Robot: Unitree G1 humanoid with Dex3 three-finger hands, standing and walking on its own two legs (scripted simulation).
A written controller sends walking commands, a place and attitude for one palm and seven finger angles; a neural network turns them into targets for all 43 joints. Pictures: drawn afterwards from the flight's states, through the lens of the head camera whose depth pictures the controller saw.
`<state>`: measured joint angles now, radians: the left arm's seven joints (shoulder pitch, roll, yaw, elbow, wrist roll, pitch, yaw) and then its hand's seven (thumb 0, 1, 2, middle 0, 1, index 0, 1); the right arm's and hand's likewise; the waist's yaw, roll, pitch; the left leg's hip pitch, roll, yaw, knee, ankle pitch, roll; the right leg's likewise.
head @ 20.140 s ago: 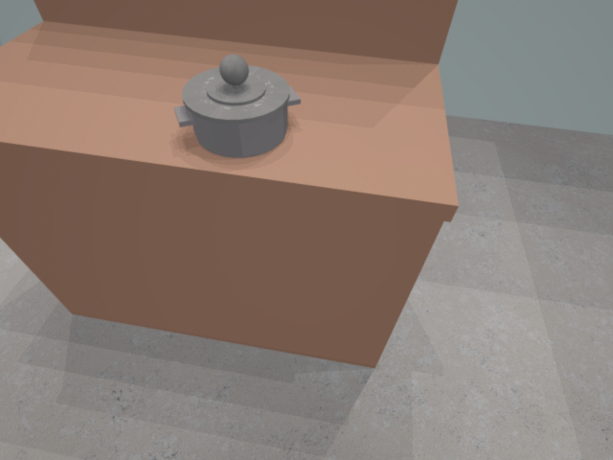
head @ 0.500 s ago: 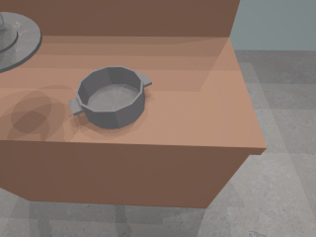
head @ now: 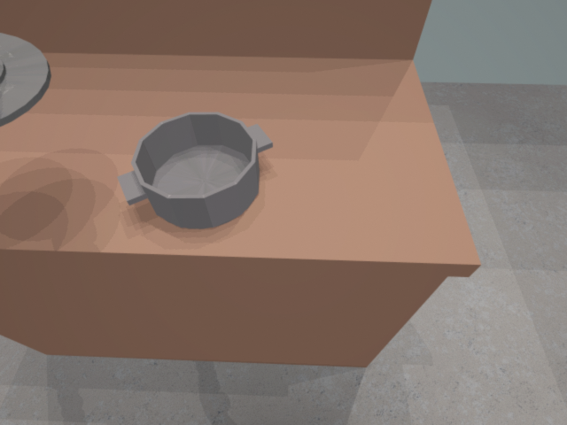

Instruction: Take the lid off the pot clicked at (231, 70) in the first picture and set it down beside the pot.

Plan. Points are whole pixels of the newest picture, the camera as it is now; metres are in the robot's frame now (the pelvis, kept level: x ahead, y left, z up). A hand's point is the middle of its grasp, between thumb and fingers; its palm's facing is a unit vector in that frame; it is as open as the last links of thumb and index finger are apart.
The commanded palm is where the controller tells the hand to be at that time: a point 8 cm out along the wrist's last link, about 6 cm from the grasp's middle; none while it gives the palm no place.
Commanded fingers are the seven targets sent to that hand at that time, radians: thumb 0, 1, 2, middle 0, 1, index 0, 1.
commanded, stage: lower the lid onto the table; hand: left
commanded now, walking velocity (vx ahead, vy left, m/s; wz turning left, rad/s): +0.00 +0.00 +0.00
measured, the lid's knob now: out of the picture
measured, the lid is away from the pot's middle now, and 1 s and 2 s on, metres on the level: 0.25 0.22 0.23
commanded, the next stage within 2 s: none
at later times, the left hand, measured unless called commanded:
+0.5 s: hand out of the picture +0.45 +0.35 +0.28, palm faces -0.19 -0.16 -0.97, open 7.4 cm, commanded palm +0.45 +0.35 +0.35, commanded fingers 0.00 0.67 0.93 -0.92 -1.03 -0.89 -1.03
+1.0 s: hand out of the picture +0.44 +0.34 +0.24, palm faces -0.29 -0.14 -0.95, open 7.4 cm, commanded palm +0.46 +0.34 +0.32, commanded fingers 0.00 0.67 0.93 -0.92 -1.03 -0.89 -1.03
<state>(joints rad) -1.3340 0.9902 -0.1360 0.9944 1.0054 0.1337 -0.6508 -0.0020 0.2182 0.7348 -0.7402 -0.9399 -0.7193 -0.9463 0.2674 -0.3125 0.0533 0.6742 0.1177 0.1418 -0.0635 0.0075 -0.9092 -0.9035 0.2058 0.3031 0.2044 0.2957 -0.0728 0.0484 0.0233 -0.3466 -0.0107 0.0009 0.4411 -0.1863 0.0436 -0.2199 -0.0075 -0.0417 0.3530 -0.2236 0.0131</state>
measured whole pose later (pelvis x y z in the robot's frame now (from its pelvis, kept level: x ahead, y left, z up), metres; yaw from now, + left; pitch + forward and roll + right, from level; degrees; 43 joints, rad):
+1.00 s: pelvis +0.00 +0.00 +0.00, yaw +0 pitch +5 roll -2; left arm -1.26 0.91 -0.13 1.07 0.97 0.12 -0.60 0.00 0.22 0.73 -0.74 -0.94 -0.71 -0.95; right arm 0.30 -0.31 0.04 0.68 0.11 0.11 -0.05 0.01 -0.91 -0.90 0.21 0.30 0.20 0.30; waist -0.10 0.05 0.01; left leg -0.37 -0.01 0.00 0.48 -0.20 0.05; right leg -0.24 -0.01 -0.04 0.39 -0.24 0.02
